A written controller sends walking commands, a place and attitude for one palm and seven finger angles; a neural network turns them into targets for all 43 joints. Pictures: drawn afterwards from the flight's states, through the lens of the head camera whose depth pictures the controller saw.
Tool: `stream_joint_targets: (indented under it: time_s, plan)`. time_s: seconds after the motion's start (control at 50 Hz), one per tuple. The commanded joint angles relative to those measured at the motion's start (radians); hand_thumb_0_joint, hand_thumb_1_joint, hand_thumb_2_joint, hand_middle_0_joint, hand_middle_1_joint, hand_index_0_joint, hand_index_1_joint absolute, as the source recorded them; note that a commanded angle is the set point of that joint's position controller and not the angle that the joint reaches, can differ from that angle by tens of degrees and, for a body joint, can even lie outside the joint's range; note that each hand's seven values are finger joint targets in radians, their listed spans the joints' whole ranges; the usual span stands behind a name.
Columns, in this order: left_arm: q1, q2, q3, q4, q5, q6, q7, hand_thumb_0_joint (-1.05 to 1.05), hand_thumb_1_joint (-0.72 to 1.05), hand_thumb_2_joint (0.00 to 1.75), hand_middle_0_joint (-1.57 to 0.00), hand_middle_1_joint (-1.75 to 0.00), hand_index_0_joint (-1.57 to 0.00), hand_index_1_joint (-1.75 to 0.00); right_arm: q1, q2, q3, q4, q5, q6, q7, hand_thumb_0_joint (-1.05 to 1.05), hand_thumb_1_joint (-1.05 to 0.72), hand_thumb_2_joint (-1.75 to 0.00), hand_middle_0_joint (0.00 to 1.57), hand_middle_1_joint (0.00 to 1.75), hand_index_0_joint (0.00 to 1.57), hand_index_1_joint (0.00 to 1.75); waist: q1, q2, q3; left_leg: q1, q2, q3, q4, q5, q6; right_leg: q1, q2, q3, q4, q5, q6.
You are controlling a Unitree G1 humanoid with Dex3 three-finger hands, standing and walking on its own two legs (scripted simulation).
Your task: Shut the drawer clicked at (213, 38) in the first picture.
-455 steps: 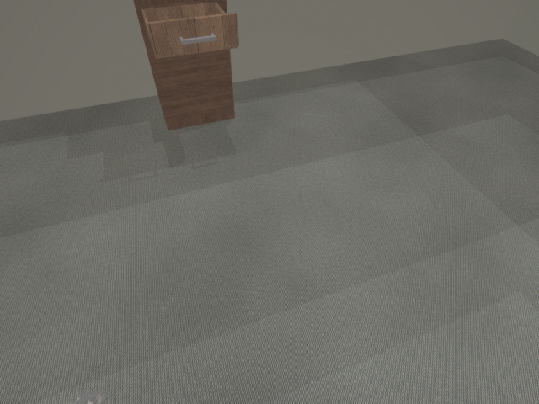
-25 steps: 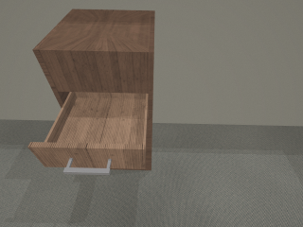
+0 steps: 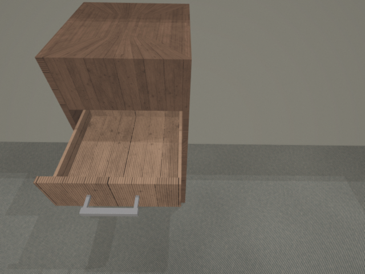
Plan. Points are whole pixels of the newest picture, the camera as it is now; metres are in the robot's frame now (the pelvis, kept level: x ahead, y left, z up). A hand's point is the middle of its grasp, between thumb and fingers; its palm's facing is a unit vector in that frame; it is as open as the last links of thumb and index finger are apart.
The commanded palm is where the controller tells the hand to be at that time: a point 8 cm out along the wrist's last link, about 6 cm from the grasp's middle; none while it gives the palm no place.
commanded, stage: come to a stop and stand still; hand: left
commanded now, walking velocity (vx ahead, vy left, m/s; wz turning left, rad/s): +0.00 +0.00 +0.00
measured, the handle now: (111, 205) +0.31 +0.22 -0.11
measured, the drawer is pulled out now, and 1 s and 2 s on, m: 0.28 0.28 0.28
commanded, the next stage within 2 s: look again from close up in 0.08 s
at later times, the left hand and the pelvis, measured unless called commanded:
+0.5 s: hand out of the picture -0.02 +0.16 -0.17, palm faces +0.04 -0.98 -0.19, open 7.3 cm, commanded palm none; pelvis -0.01 +0.00 +0.01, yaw +0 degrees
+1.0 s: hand (112, 259) +0.16 +0.15 -0.01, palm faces +0.14 -0.99 -0.04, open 6.7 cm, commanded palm +0.07 +0.21 -0.06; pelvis -0.06 -0.02 -0.03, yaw +1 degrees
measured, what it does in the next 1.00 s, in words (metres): shifts its weight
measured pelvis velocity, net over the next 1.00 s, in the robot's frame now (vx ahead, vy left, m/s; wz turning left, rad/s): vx -0.06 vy -0.02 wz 0.02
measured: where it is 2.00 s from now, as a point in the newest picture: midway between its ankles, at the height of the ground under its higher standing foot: outside the picture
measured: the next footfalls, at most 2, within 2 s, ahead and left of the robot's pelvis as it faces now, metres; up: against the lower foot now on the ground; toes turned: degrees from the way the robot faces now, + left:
none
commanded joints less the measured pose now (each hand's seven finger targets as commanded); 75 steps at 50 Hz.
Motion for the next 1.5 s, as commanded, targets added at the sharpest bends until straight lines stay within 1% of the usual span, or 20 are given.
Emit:
stream_joint_targets:
  time_s: [0.0, 0.7, 0.72, 0.74, 0.76, 0.78, 0.8, 0.82, 0.84, 0.86, 0.88, 0.92, 0.96, 1.0, 1.1, 1.14, 1.2, 1.28, 1.36, 1.48]
  plan:
    - [0.08, 0.089, 0.014, -0.03, 0.003, -0.009, 0.006, 0.0, 0.9, 0.9, -0.2, -0.3, -0.2, -0.3, 0.062, -0.11, -0.025, -0.018, -0.004, -0.019, -0.007, 0.0, -0.9, -0.9, 0.2, 0.3, 0.2, 0.3, 0.004, 0.007, 0.025, -0.006, 0.122, -0.109, -0.104, 0.52, 0.013, 0.01, -0.063, 0.045, -0.049, 0.34, -0.052]
    - [0.127, 0.08, 0.004, 0.004, 0.008, -0.009, -0.001, 0.0, 0.9, 0.9, -0.2, -0.3, -0.2, -0.3, 0.052, -0.098, -0.018, 0.011, 0.005, -0.014, 0.0, 0.0, -0.9, -0.9, 0.2, 0.3, 0.2, 0.3, 0.008, -0.017, 0.065, -0.008, 0.113, -0.096, -0.181, 0.291, 0.006, -0.026, -0.074, 0.068, -0.154, 0.24, -0.046]
    - [0.149, 0.113, 0.005, 0.035, 0.024, -0.044, 0.031, 0.0, 0.9, 0.9, -0.2, -0.3, -0.2, -0.3, -0.047, -0.123, -0.022, -0.067, 0.006, -0.025, 0.009, 0.0, -0.9, -0.9, 0.2, 0.3, 0.2, 0.3, 0.032, -0.07, 0.096, -0.117, 0.125, -0.073, 0.029, 0.427, -0.032, -0.056, -0.125, 0.109, -0.134, 0.664, -0.033]
    - [-0.556, 0.296, 0.08, -1.484, -0.183, -0.243, 0.016, 0.0, 0.9, 0.9, -0.22, -0.32, -0.22, -0.32, -0.007, -0.305, -0.061, -0.406, 0.046, -0.16, -0.036, 0.0, -0.9, -0.9, 0.2, 0.3, 0.2, 0.3, -0.096, 0.145, -0.401, 0.175, 0.032, -0.07, -0.092, 0.477, -0.015, 0.012, -0.018, 0.034, -0.028, 0.502, -0.043]
    - [-0.182, 0.219, 0.073, -1.229, -0.099, -0.188, 0.068, 0.0, 0.9, 0.9, -0.24, -0.34, -0.24, -0.34, -0.105, -0.206, -0.039, -0.357, 0.036, -0.247, -0.06, 0.0, -0.9, -0.9, 0.2, 0.3, 0.2, 0.3, 0.001, 0.267, -0.413, 0.215, 0.072, -0.052, -0.088, 0.578, -0.018, -0.046, 0.028, 0.008, 0.023, 0.259, -0.061]
    - [0.077, 0.05, -0.014, -1.081, -0.133, -0.058, 0.095, 0.0, 0.9, 0.9, -0.26, -0.37, -0.26, -0.37, -0.095, -0.175, -0.06, -0.356, 0.063, -0.283, -0.047, 0.0, -0.9, -0.9, 0.2, 0.3, 0.2, 0.3, -0.031, 0.194, -0.218, 0.065, 0.078, -0.08, -0.11, 0.514, -0.055, -0.164, 0.025, -0.048, 0.045, 0.107, -0.044]
    - [0.05, -0.052, -0.082, -1.083, -0.151, -0.056, 0.074, 0.0, 0.9, 0.9, -0.28, -0.39, -0.28, -0.39, -0.068, -0.2, -0.055, -0.337, 0.063, -0.29, -0.046, 0.0, -0.9, -0.9, 0.2, 0.3, 0.2, 0.3, -0.045, 0.079, -0.097, -0.031, 0.064, -0.082, -0.089, 0.36, -0.042, -0.2, 0.027, -0.061, 0.036, 0.113, -0.039]
    - [0.025, -0.037, -0.08, -1.144, -0.169, -0.101, 0.056, 0.0, 0.9, 0.9, -0.3, -0.41, -0.3, -0.41, -0.106, -0.22, -0.062, -0.403, 0.058, -0.312, -0.047, 0.0, -0.9, -0.9, 0.2, 0.3, 0.2, 0.3, -0.048, 0.055, -0.014, -0.115, 0.045, -0.102, -0.048, 0.221, -0.026, -0.233, 0.024, -0.07, 0.015, 0.115, -0.036]
    - [0.021, 0.028, -0.015, -1.126, -0.159, -0.148, 0.045, 0.0, 0.9, 0.9, -0.32, -0.43, -0.32, -0.43, -0.101, -0.248, -0.073, -0.425, 0.041, -0.327, -0.046, 0.0, -0.9, -0.9, 0.2, 0.3, 0.2, 0.3, -0.07, -0.043, -0.037, -0.174, 0.03, -0.107, 0.001, 0.13, -0.018, -0.287, 0.026, -0.073, 0.022, 0.072, -0.033]
    - [0.046, 0.005, -0.016, -1.08, -0.158, -0.204, 0.02, 0.0, 0.9, 0.9, -0.34, -0.45, -0.34, -0.45, -0.102, -0.245, -0.077, -0.457, 0.025, -0.335, -0.043, 0.0, -0.9, -0.9, 0.2, 0.3, 0.2, 0.3, -0.076, -0.151, -0.014, -0.249, 0.022, -0.11, 0.058, 0.077, -0.013, -0.371, 0.032, -0.081, 0.055, 0.015, -0.03]
    - [0.082, -0.018, -0.005, -1.007, -0.158, -0.265, -0.013, 0.0, 0.9, 0.9, -0.36, -0.47, -0.36, -0.47, -0.11, -0.238, -0.088, -0.487, 0.018, -0.343, -0.033, 0.0, -0.9, -0.9, 0.2, 0.3, 0.2, 0.3, -0.061, -0.173, -0.031, -0.304, 0.011, -0.099, 0.116, 0.047, -0.02, -0.427, 0.032, -0.077, 0.097, -0.035, -0.033]
    - [0.304, -0.068, 0.018, -0.903, -0.191, -0.405, -0.114, 0.0, 0.9, 0.9, -0.4, -0.52, -0.4, -0.52, -0.147, -0.219, -0.105, -0.553, 0.005, -0.356, -0.008, 0.0, -0.9, -0.9, 0.2, 0.3, 0.2, 0.3, 0.025, -0.253, -0.107, -0.443, 0.009, -0.076, 0.228, 0.023, -0.037, -0.503, 0.035, -0.067, 0.211, -0.098, -0.041]
    - [0.37, -0.01, 0.105, -0.907, -0.234, -0.558, -0.238, 0.0, 0.9, 0.9, -0.44, -0.56, -0.44, -0.56, -0.172, -0.217, -0.123, -0.605, 0.009, -0.35, 0.022, 0.0, -0.9, -0.9, 0.2, 0.3, 0.2, 0.3, 0.06, -0.236, -0.177, -0.571, -0.005, -0.055, 0.332, 0.034, -0.048, -0.513, 0.031, -0.035, 0.314, -0.047, -0.049]
    - [0.367, 0.105, 0.23, -0.876, -0.245, -0.64, -0.329, 0.0, 0.9, 0.9, -0.48, -0.6, -0.48, -0.6, -0.193, -0.218, -0.134, -0.66, 0.022, -0.331, 0.042, 0.0, -0.9, -0.9, 0.2, 0.3, 0.2, 0.3, 0.083, -0.092, -0.22, -0.655, -0.021, -0.025, 0.412, 0.03, -0.05, -0.507, 0.013, 0.018, 0.381, -0.015, -0.061]
    - [0.147, 0.176, 0.245, -1.222, -0.271, -0.518, -0.284, 0.0, 0.9, 0.9, -0.58, -0.71, -0.58, -0.71, -0.243, -0.21, -0.118, -0.823, 0.044, -0.246, 0.004, 0.0, -0.9, -0.9, 0.2, 0.3, 0.2, 0.3, 0.061, -0.004, -0.293, -0.723, -0.025, -0.023, 0.472, -0.128, -0.021, -0.542, 0.01, 0.127, 0.348, -0.292, -0.048]
    - [0.146, 0.174, 0.25, -1.35, -0.259, -0.531, -0.235, 0.0, 0.9, 0.9, -0.62, -0.75, -0.62, -0.75, -0.182, -0.188, -0.116, -0.812, 0.036, -0.239, -0.006, 0.0, -0.9, -0.9, 0.2, 0.3, 0.2, 0.3, 0.041, 0.083, -0.348, -0.666, -0.003, -0.039, 0.499, -0.045, -0.011, -0.546, 0.021, 0.113, 0.381, -0.167, -0.053]
    - [0.043, 0.17, 0.203, -1.462, -0.241, -0.587, -0.236, 0.0, 0.9, 0.9, -0.68, -0.82, -0.68, -0.82, -0.138, -0.186, -0.106, -0.768, 0.018, -0.243, -0.02, 0.0, -0.9, -0.9, 0.2, 0.3, 0.2, 0.3, -0.026, 0.071, -0.389, -0.651, 0.019, -0.066, 0.561, 0.049, -0.003, -0.59, 0.037, 0.089, 0.434, 0.004, -0.045]
    - [0.025, 0.148, 0.15, -1.319, -0.268, -0.573, -0.342, 0.0, 0.9, 0.9, -0.76, -0.91, -0.76, -0.91, -0.145, -0.207, -0.084, -0.71, 0.024, -0.277, -0.034, 0.0, -0.9, -0.9, 0.2, 0.3, 0.2, 0.3, -0.073, 0.049, -0.293, -0.716, 0.025, -0.088, 0.6, -0.011, -0.001, -0.673, 0.043, 0.083, 0.417, -0.085, -0.041]
    - [0.095, 0.213, 0.253, -1.241, -0.313, -0.452, -0.405, 0.0, 0.9, 0.9, -0.84, -0.99, -0.84, -0.99, -0.159, -0.209, -0.087, -0.711, 0.048, -0.285, -0.052, 0.0, -0.9, -0.9, 0.2, 0.3, 0.2, 0.3, -0.02, -0.03, -0.375, -0.756, 0.019, -0.082, 0.583, -0.029, -0.003, -0.558, 0.019, 0.124, 0.361, -0.172, -0.023]
    - [0.2, 0.216, 0.338, -1.283, -0.323, -0.388, -0.323, 0.0, 0.9, 0.9, -0.96, -1.12, -0.96, -1.12, -0.188, -0.172, -0.092, -0.706, 0.043, -0.268, -0.048, 0.0, -0.9, -0.9, 0.2, 0.3, 0.2, 0.3, 0.034, -0.054, -0.421, -0.701, 0.021, -0.09, 0.52, 0.071, -0.008, -0.47, 0.02, 0.075, 0.388, -0.019, -0.02]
